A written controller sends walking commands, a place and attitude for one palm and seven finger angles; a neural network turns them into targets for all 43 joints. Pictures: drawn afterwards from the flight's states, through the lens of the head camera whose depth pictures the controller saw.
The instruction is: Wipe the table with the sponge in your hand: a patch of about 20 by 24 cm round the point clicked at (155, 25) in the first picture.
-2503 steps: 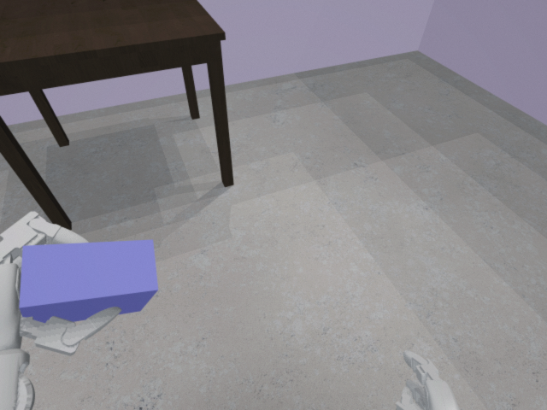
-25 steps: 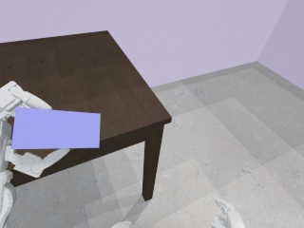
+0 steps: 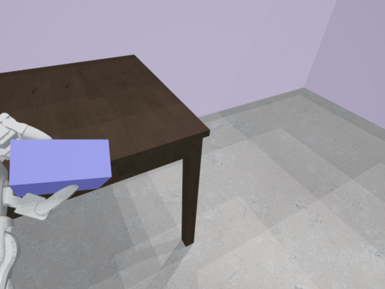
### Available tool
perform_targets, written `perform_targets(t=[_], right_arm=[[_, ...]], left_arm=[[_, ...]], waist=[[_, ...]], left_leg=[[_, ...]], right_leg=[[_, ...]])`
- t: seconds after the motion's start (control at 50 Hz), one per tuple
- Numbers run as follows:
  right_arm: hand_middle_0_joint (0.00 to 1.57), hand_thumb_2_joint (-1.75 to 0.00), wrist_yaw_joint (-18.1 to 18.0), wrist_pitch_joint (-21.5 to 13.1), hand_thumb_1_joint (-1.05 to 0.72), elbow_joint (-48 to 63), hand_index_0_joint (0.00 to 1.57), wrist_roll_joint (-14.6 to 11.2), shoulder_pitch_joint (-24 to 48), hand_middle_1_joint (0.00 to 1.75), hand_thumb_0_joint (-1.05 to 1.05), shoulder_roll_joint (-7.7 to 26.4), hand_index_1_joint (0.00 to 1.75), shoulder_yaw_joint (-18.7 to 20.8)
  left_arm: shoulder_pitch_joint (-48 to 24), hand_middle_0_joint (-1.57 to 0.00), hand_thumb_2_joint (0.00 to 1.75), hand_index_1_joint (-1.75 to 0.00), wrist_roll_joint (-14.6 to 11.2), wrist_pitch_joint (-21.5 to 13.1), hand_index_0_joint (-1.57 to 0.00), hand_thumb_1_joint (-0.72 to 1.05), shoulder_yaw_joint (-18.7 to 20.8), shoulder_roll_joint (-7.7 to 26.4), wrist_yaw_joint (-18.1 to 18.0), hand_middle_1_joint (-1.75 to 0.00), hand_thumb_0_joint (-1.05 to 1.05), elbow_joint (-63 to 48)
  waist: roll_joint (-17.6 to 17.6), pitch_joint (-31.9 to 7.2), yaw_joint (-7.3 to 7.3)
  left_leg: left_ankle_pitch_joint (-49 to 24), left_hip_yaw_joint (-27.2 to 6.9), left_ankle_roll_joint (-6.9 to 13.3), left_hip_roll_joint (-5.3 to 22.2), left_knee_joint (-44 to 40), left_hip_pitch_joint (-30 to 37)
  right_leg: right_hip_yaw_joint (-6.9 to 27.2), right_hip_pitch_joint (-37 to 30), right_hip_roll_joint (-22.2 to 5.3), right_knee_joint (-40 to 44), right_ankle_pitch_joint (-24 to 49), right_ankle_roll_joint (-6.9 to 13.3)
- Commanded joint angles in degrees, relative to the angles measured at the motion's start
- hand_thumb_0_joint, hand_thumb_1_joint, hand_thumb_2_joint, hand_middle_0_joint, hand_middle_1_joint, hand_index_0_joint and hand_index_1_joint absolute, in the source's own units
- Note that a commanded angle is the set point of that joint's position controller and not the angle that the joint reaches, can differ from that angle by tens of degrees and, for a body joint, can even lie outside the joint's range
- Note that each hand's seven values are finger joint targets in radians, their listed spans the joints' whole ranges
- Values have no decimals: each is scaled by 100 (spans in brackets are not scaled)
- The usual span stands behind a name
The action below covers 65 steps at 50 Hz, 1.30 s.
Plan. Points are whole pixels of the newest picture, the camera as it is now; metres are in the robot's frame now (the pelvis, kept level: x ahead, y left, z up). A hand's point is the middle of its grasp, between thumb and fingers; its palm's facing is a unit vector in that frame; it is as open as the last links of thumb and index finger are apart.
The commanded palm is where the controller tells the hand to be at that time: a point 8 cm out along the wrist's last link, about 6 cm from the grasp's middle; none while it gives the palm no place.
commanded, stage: stop stepping back and stand still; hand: left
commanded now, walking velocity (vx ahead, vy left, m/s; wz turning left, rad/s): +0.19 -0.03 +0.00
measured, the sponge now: (76, 167) +0.23 +0.21 +0.21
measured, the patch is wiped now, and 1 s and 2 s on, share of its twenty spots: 1.00 1.00 1.00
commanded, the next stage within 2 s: stand and wait in 0.58 s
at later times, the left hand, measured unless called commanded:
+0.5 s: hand (5, 198) +0.15 +0.25 +0.23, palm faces +0.52 -0.78 -0.34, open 10.1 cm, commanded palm +0.10 +0.29 +0.24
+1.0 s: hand (13, 199) +0.17 +0.27 +0.21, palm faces +0.45 -0.80 -0.40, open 10.1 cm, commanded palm +0.11 +0.31 +0.24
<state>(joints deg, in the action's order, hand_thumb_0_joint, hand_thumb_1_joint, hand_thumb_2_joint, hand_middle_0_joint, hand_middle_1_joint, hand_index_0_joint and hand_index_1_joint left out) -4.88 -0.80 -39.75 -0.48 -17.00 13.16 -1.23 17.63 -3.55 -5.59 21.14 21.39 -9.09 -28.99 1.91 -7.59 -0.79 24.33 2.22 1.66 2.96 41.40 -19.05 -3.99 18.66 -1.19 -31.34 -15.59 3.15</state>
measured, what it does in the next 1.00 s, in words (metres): steps on the spot: left foot, then left foot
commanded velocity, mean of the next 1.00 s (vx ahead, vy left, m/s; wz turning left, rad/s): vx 0.05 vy -0.01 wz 0.00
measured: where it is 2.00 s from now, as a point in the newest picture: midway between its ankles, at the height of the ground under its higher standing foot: outside the picture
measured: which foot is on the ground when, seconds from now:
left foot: up 0.00-0.02, down 0.04-0.18, up 0.20-0.40, down 0.42-1.00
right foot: down 0.00-1.00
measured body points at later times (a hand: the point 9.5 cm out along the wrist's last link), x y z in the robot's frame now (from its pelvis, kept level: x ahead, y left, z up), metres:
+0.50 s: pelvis -0.05 +0.01 -0.01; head -0.08 +0.00 +0.44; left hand +0.12 +0.29 +0.25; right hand +0.13 -0.21 -0.09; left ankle +0.00 +0.16 -0.74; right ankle -0.01 -0.07 -0.72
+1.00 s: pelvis -0.03 +0.03 +0.00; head -0.04 +0.02 +0.45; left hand +0.14 +0.31 +0.23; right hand +0.16 -0.21 -0.08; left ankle -0.02 +0.16 -0.74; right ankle -0.01 -0.06 -0.74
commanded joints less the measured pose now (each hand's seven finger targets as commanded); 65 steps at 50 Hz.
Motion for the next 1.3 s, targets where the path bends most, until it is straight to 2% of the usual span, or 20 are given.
perform_targets(t=[0.0,0.04,0.08,0.12,0.14,0.16,0.18,0.22,0.34,0.38,0.4,0.44,0.5,0.54,0.56,0.64,0.72,0.84,1.02,1.28], right_arm=[[20,-90,-130,-523,-90,1264,20,46,1056,30,0,788,30,282],[20,-90,-69,-476,-90,1318,20,-37,1060,30,0,614,30,282],[20,-90,85,-516,-90,1308,20,8,1191,30,0,561,30,251],[20,-90,100,-502,-90,1335,20,40,1281,30,0,578,30,252],[20,-90,98,-475,-90,1351,20,81,1258,30,0,565,30,319],[20,-90,104,-485,-90,1333,20,24,1198,30,0,537,30,388],[20,-90,134,-605,-90,1224,20,4,1169,30,0,591,30,388],[20,-90,138,-573,-90,1051,20,3,1040,30,0,516,30,367],[20,-90,-105,-567,-90,1170,20,43,1162,30,0,420,30,138],[20,-90,-87,-598,-90,1286,20,21,1164,30,0,678,30,196],[20,-90,-49,-574,-90,1307,20,11,1124,30,0,626,30,245],[20,-90,60,-616,-90,1256,20,-72,1138,30,0,452,30,230],[20,-90,148,-594,-90,1261,20,-71,1410,30,0,417,30,168],[20,-90,203,-584,-90,1315,20,-20,1385,30,0,375,30,281],[20,-90,251,-624,-90,1196,20,-34,1301,30,0,401,30,316],[20,-90,152,-638,-90,1155,20,-13,1237,30,0,339,30,229],[20,-90,34,-517,-90,1230,20,-101,1295,30,0,597,30,369],[20,-90,100,-450,-90,1327,20,-125,1276,30,0,562,30,361],[20,-90,49,-433,-90,1406,20,-35,1379,30,0,611,30,363],[20,-90,53,-411,-90,1348,20,-13,1441,30,0,535,30,260]], left_arm=[[-740,-120,130,-160,-23,-439,-120,10,451,1075,-114,-160,0,-1401],[-345,-120,130,-160,16,-409,-120,10,768,1268,-79,-160,0,-1563],[32,-120,130,-160,45,-394,-120,10,796,1181,-22,-160,0,-1564],[-24,-120,130,-160,54,-429,-120,10,877,1297,-12,-160,0,-1709],[-118,-120,130,-160,88,-429,-120,10,820,1261,16,-160,0,-1527],[-482,-120,130,-160,26,-454,-120,10,850,1394,60,-160,0,-1574],[-1069,-120,130,-160,31,-621,-120,10,855,1448,76,-160,0,-1865],[-1239,-120,130,-160,50,-605,-120,10,817,1479,112,-160,0,-1722],[-898,-120,130,-160,-33,-494,-120,10,411,1052,-96,-160,0,-1257],[-987,-120,130,-160,-20,-533,-120,10,480,1032,-155,-160,0,-1616],[-851,-120,130,-160,74,-455,-120,10,648,1178,-128,-160,0,-1574],[-575,-120,130,-160,20,-409,-120,10,639,1032,-56,-160,0,-1107],[-181,-120,130,-160,58,-372,-120,10,692,1137,-14,-160,0,-1209],[-340,-120,130,-160,25,-442,-120,10,778,1337,23,-160,0,-1571],[-487,-120,130,-160,-4,-506,-120,10,746,1318,19,-160,0,-1877],[-377,-120,130,-160,-31,-660,-120,10,943,1404,-79,-160,0,-2044],[-87,-120,130,-160,-91,-572,-120,10,826,1165,-130,-160,0,-1287],[48,-120,130,-160,-34,-478,-120,10,740,1167,-13,-160,0,-1374],[149,-120,130,-160,-22,-593,-120,10,1009,1420,-129,-160,0,-2038],[-216,-120,130,-160,13,-504,-120,10,597,1070,-91,-160,0,-1607]], waist=[[-1384,391,157],[-1877,225,173],[-1951,756,82],[-1065,652,-91],[272,847,-104],[1626,752,-15],[1177,551,153],[-25,721,262],[-318,350,158],[-1809,529,104],[-1591,89,-39],[-1760,667,110],[-814,805,-49],[1125,656,83],[801,524,107],[-123,97,89],[-376,74,-35],[-186,-68,54],[-969,29,23],[-525,194,34]], left_leg=[[1274,-1350,563,612,-2295,345],[2293,-2137,726,1210,-3014,-341],[2240,-1726,658,1123,-2967,-1634],[1902,-796,311,563,-1543,-2307],[1389,-245,115,-10,339,-2812],[640,-45,-54,-317,2368,-2728],[-19,-687,-66,-111,3051,-2288],[-280,-686,-56,254,2487,-1476],[17,184,126,-49,-1169,1213],[1294,-2048,698,1177,-2560,1077],[1065,-1812,672,1228,-2885,374],[1880,-2061,744,1281,-3164,-631],[1047,-711,228,535,-1784,-1478],[-152,-135,-132,-200,778,-1135],[-342,-406,-158,-103,1262,-892],[-823,-383,-55,26,-660,161],[-1680,-975,139,441,-1711,948],[-2434,-647,27,217,-1307,688],[-2048,-846,17,289,-1749,514],[-1065,-790,11,226,-1960,295]], right_leg=[[417,389,22,-195,-1683,-51],[-135,168,380,-1898,-1202,-308],[-52,-588,244,-1559,-1114,-238],[-72,-1934,376,-22,-1138,-80],[1357,-1870,-345,1132,-1838,364],[3843,-1323,-1764,2337,-2210,938],[4046,-809,-1934,2502,-2037,924],[2970,289,-1820,2253,-2357,929],[1070,812,-827,1070,-2450,354],[282,1111,142,-684,-1422,-192],[-67,174,364,-1851,-1296,-322],[319,139,160,-2110,-1176,-360],[253,-1373,125,453,-537,-267],[3004,-544,-1421,2100,-1087,417],[3072,-436,-1623,2172,-699,571],[1818,-877,-1333,1131,1256,456],[1068,-642,-311,925,459,-220],[986,-1113,-427,872,1548,-182],[846,-1057,-165,876,1069,-203],[797,-927,-105,1154,549,-237]])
